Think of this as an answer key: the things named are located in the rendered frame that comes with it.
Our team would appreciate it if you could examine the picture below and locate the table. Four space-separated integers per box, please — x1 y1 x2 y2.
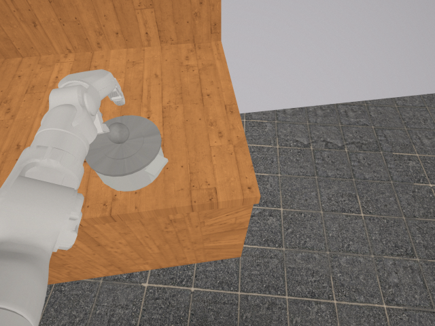
0 0 261 285

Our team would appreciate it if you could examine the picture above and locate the left robot upper arm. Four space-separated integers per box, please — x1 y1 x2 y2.
0 176 84 326

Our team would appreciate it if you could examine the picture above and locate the pot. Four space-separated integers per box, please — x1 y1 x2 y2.
95 148 168 192

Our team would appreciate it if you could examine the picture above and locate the knob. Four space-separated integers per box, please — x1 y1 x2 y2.
107 122 129 144

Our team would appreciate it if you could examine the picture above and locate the lid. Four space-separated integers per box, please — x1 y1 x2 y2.
85 115 162 177

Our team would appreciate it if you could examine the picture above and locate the left robot forearm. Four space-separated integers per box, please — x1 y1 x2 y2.
0 79 101 208

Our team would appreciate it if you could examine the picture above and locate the left robot hand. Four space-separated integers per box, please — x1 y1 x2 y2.
58 69 125 134

